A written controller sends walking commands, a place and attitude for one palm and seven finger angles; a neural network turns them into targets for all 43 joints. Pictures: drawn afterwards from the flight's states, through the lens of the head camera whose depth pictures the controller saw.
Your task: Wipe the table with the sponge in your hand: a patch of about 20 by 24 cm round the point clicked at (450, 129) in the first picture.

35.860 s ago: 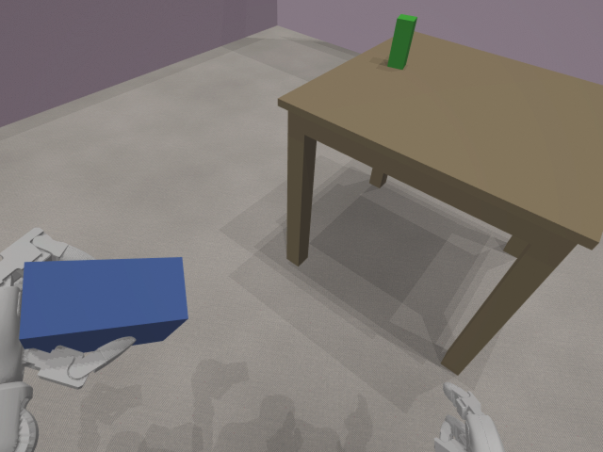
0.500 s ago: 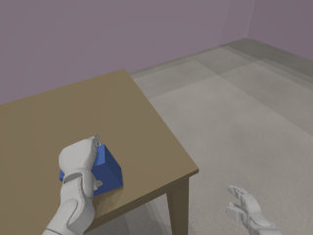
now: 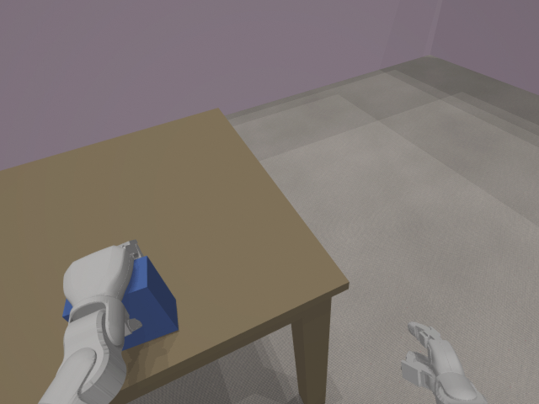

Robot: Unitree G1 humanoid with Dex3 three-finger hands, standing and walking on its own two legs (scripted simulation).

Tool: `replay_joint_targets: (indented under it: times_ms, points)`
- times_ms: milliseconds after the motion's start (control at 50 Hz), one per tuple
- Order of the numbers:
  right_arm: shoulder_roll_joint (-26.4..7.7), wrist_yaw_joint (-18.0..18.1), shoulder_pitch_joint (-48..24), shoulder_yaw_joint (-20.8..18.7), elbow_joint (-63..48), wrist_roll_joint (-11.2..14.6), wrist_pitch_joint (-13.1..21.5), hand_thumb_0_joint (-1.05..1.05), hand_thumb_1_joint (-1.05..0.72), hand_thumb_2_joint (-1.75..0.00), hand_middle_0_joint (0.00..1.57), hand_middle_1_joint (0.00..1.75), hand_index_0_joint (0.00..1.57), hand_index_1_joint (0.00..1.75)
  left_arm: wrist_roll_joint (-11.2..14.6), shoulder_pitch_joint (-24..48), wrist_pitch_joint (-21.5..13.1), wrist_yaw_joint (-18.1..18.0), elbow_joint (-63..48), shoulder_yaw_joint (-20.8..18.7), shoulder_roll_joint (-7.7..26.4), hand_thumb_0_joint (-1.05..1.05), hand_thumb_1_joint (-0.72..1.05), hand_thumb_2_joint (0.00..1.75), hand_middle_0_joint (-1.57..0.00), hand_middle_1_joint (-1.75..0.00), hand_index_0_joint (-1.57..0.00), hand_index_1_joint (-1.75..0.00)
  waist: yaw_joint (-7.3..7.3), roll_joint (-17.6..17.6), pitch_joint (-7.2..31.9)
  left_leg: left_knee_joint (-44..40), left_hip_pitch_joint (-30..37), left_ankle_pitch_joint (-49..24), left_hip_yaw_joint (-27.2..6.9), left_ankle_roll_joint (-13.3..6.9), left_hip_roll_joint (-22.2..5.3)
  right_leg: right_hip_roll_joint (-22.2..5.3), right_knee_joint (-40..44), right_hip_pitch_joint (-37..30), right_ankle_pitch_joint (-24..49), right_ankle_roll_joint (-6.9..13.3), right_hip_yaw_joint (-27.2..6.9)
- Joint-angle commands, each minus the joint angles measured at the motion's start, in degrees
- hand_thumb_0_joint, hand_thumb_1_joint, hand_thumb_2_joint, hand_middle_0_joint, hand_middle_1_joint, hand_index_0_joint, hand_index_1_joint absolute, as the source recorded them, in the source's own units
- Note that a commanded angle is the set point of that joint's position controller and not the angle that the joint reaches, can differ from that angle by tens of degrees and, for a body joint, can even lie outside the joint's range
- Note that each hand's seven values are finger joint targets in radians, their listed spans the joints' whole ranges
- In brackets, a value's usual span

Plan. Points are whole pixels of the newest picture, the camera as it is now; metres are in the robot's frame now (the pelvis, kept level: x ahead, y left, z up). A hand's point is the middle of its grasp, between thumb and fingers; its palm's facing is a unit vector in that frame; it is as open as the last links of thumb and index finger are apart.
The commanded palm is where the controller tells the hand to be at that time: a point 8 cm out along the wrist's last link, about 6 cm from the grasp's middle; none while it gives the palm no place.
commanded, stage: wipe forward along the middle lane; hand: left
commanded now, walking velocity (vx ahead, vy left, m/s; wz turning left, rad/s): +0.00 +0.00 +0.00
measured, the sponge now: (132, 313) +0.24 +0.26 +0.01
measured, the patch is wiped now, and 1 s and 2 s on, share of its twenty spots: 1.00 1.00 1.00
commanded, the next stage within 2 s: slide back across to the first lane in 1.54 s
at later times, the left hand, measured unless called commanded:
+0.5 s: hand (115, 270) +0.29 +0.30 +0.06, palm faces -0.01 -0.09 -1.00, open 10.0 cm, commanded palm +0.27 +0.31 +0.09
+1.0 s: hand (112, 244) +0.34 +0.33 +0.06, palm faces -0.07 -0.05 -1.00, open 10.0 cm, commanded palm +0.32 +0.33 +0.10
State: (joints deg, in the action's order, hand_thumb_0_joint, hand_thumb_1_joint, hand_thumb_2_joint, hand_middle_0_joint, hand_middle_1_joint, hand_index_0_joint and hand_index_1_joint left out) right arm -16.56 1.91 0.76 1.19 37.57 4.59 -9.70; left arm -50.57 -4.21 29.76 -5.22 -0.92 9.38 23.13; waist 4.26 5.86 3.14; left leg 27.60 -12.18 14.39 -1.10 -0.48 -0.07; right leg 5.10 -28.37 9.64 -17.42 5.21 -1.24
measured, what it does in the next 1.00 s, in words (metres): stands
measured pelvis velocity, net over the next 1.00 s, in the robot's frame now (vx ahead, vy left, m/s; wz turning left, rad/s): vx -0.01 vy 0.02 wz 0.04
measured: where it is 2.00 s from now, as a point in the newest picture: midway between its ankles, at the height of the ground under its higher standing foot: outside the picture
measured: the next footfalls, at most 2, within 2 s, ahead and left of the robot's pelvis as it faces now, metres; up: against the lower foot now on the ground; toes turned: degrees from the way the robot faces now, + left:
none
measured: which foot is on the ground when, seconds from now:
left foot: down 0.00-1.00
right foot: down 0.00-1.00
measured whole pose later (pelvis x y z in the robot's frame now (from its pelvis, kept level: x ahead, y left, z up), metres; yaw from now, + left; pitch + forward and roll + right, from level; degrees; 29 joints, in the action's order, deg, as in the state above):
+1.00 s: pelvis -0.01 +0.02 +0.00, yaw +2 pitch +5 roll +0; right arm -16.8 3.1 7.9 0.9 39.9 4.9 -10.4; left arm -54.0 25.2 16.8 -5.0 35.1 5.5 26.3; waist 1.9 4.4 5.0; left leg 30.9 -22.2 13.9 -2.9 -0.8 1.2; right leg 3.9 -29.1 17.8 -16.5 3.5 0.7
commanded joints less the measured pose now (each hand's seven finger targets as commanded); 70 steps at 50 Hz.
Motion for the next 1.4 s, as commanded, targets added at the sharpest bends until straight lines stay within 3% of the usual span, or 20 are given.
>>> replay_joint_targets:
  times_ms: [0,20,80,120,140,220,340,380,420,480,520,580,620,680,820,880,920,1160,1300,1380]
  points:
    - [-5.0,0.6,-12.3,-1.3,-9.6,0.1,4.0,0.00,-0.90,-0.90,0.20,0.30,0.20,0.30,-2.1,11.9,-0.9,-0.3,0.6,-5.9,10.2,0.00,0.10,1.30,-1.20,-1.60,-1.20,-1.60,0.02,-9.7,4.6,-1.0,-0.4,-6.9,0.3,-3.2,3.2,-3.4,7.2,0.0,14.6,-2.5,-6.8]
    - [-5.3,0.7,-12.6,-1.5,-9.4,0.0,4.1,0.00,-0.90,-0.90,0.20,0.30,0.20,0.30,-2.5,12.4,-1.2,-0.3,1.0,-7.6,12.2,0.00,0.10,1.30,-1.20,-1.60,-1.20,-1.60,0.32,-8.9,4.7,-1.4,0.2,-6.8,0.1,-3.1,3.3,-3.1,7.5,0.3,13.7,-2.1,-7.6]
    - [-5.1,0.9,-11.1,-1.5,-9.0,0.1,4.3,0.00,-0.90,-0.90,0.20,0.30,0.20,0.30,-2.5,15.3,-2.4,-0.3,4.1,-5.0,8.9,0.00,0.10,1.30,-1.20,-1.60,-1.20,-1.60,-0.47,-9.6,5.5,-1.2,-0.7,-6.9,0.5,-3.0,3.2,-3.1,6.8,0.4,14.7,-2.3,-5.5]
    - [-5.5,0.9,-11.0,-1.6,-8.5,0.0,4.4,0.00,-0.90,-0.90,0.20,0.30,0.20,0.30,-3.1,16.1,-2.8,-0.4,6.5,-6.7,10.5,0.00,0.10,1.30,-1.20,-1.60,-1.20,-1.60,-0.15,-10.5,6.0,-1.3,-0.5,-6.8,0.2,-3.0,3.1,-2.8,6.9,0.8,13.8,-2.0,-6.1]
    - [-5.3,0.9,-10.4,-1.7,-8.9,0.1,4.4,0.00,-0.90,-0.90,0.20,0.30,0.20,0.30,-2.6,15.9,-3.1,-0.4,6.7,-4.8,8.0,0.00,0.10,1.30,-1.20,-1.60,-1.20,-1.60,-0.39,-10.2,7.0,-0.9,-0.9,-7.1,0.6,-3.1,3.2,-3.1,6.4,0.0,15.2,-2.3,-5.1]
    - [-5.8,0.7,-9.5,-2.0,-8.5,0.1,4.3,0.00,-0.90,-0.90,0.20,0.30,0.20,0.30,-2.6,15.8,-3.8,-0.6,9.5,-6.8,9.7,0.00,0.10,1.30,-1.20,-1.60,-1.20,-1.60,-0.24,-12.0,8.9,-0.1,-1.4,-9.4,0.4,-3.0,3.2,-3.1,5.3,-1.3,20.7,-2.3,-5.3]
    - [-5.8,0.4,-8.0,-2.0,-8.5,0.2,3.8,0.00,-0.90,-0.90,0.20,0.30,0.20,0.30,-3.3,18.1,-4.4,-0.9,11.6,-5.0,7.7,0.00,0.10,1.30,-1.20,-1.60,-1.20,-1.60,-0.86,-9.9,7.8,0.3,-2.4,-9.8,0.4,-2.9,3.0,-3.1,4.6,0.1,20.9,-2.1,-3.5]
    - [-5.8,0.5,-7.5,-2.0,-8.3,0.2,3.7,0.00,-0.90,-0.90,0.20,0.30,0.20,0.30,-3.1,19.8,-4.4,-0.9,13.6,-4.1,7.1,0.00,0.10,1.30,-1.20,-1.60,-1.20,-1.60,-1.33,-11.5,6.3,0.3,-3.2,-8.1,0.3,-2.9,3.0,-3.1,5.2,1.5,18.9,-2.4,-3.1]
    - [-6.4,0.7,-7.6,-2.0,-7.7,0.2,3.5,0.00,-0.90,-0.90,0.20,0.30,0.20,0.30,-3.7,21.8,-4.4,-1.0,16.2,-6.9,10.8,0.00,0.10,1.30,-1.20,-1.60,-1.20,-1.60,-1.02,-11.9,5.3,-0.1,-3.8,-6.8,0.0,-2.9,2.9,-2.7,5.7,2.6,16.1,-2.0,-4.1]
    - [-6.3,1.0,-6.6,-1.9,-7.6,0.4,3.4,0.00,-0.90,-0.90,0.20,0.30,0.20,0.30,-4.2,26.0,-4.8,-0.9,18.5,-4.1,8.5,0.00,0.10,1.30,-1.20,-1.60,-1.20,-1.60,-1.88,-11.3,5.5,-0.1,-4.2,-5.8,0.2,-2.9,2.9,-2.9,5.6,3.6,13.8,-2.2,-2.5]
    - [-6.8,1.1,-6.6,-1.9,-7.3,0.4,3.1,0.00,-0.90,-0.90,0.20,0.30,0.20,0.30,-4.7,27.6,-4.8,-0.9,20.6,-6.7,12.3,0.00,0.10,1.30,-1.20,-1.60,-1.20,-1.60,-1.34,-10.8,5.6,-0.4,-4.6,-4.9,-0.3,-2.9,2.9,-2.7,5.8,4.0,11.6,-1.8,-3.4]
    - [-6.5,1.4,-5.7,-1.9,-7.2,0.6,2.9,0.00,-0.90,-0.90,0.20,0.30,0.20,0.30,-4.5,31.8,-5.6,-0.5,22.9,-4.2,10.3,0.00,0.10,1.30,-1.20,-1.60,-1.20,-1.60,-2.17,-9.8,6.8,0.0,-4.8,-4.1,0.1,-3.0,3.0,-3.1,6.0,4.0,10.4,-2.2,-2.1]
    - [-6.9,1.4,-5.5,-1.9,-7.2,0.6,2.7,0.00,-0.90,-0.90,0.20,0.30,0.20,0.30,-4.5,32.7,-6.2,-0.5,24.4,-7.0,13.8,0.00,0.10,1.30,-1.20,-1.60,-1.20,-1.60,-1.70,-9.8,8.4,-0.2,-5.2,-4.2,-0.3,-3.0,2.9,-2.9,5.9,3.2,10.2,-1.9,-3.0]
    - [-6.8,1.5,-4.1,-1.9,-7.2,0.6,2.5,0.00,-0.90,-0.90,0.20,0.30,0.20,0.30,-4.6,34.9,-7.3,-0.4,26.7,-5.3,12.2,0.00,0.10,1.30,-1.20,-1.60,-1.20,-1.60,-2.25,-8.4,8.4,0.1,-5.6,-4.0,-0.2,-3.0,2.9,-3.1,5.7,3.8,10.1,-1.9,-1.8]
    - [-7.2,1.5,-2.2,-2.0,-6.8,0.5,2.1,0.00,-0.90,-0.90,0.20,0.30,0.20,0.30,-5.0,40.1,-10.3,-0.4,31.4,-7.4,15.3,0.00,0.10,1.30,-1.20,-1.60,-1.20,-1.60,-2.64,-9.0,8.9,-0.1,-7.3,-3.7,-0.7,-3.2,2.6,-3.0,5.8,4.4,9.3,-1.7,-1.8]
    - [-7.2,1.3,-0.7,-2.5,-6.2,0.4,2.1,0.00,-0.90,-0.90,0.20,0.30,0.20,0.30,-5.4,40.4,-11.4,-0.9,33.1,-5.9,13.2,0.00,0.10,1.30,-1.20,-1.60,-1.20,-1.60,-3.05,-8.5,9.5,0.9,-6.6,-4.6,-0.1,-3.3,2.6,-3.1,5.6,5.1,10.9,-1.8,-1.3]
    - [-7.5,1.4,-0.8,-2.4,-6.3,0.4,1.9,0.00,-0.90,-0.90,0.20,0.30,0.20,0.30,-5.2,41.4,-12.0,-1.1,34.2,-8.5,16.2,0.00,0.10,1.30,-1.20,-1.60,-1.20,-1.60,-2.63,-9.7,10.2,0.6,-7.7,-5.0,-0.5,-3.3,2.6,-3.0,5.4,4.0,11.8,-1.7,-1.7]
    - [-8.0,0.9,3.0,-3.3,-4.4,0.4,1.3,0.00,-0.90,-0.90,0.20,0.30,0.20,0.30,-5.9,46.9,-14.2,-2.6,40.6,-8.1,16.7,0.00,0.10,1.30,-1.20,-1.60,-1.20,-1.60,-4.29,-10.5,12.3,2.4,-8.4,-7.6,0.1,-3.7,2.4,-3.2,4.2,4.1,17.5,-2.1,-1.0]
    - [-8.5,1.0,4.6,-2.9,-3.4,0.4,0.8,0.00,-0.90,-0.90,0.20,0.30,0.20,0.30,-7.3,53.1,-15.4,-2.0,46.4,-9.4,21.5,0.00,0.10,1.30,-1.20,-1.60,-1.20,-1.60,-4.93,-8.2,11.6,2.4,-9.6,-6.9,0.1,-3.7,2.5,-3.3,4.4,5.3,15.4,-2.1,-0.9]
    - [-8.4,0.7,6.0,-3.3,-3.4,0.3,0.7,0.00,-0.90,-0.90,0.20,0.30,0.20,0.30,-7.7,54.4,-16.6,-1.8,48.0,-8.6,20.4,0.00,0.10,1.30,-1.20,-1.60,-1.20,-1.60,-5.16,-6.3,13.9,2.9,-8.1,-9.1,-0.1,-3.7,2.1,-3.2,3.8,6.0,17.0,-1.7,-0.1]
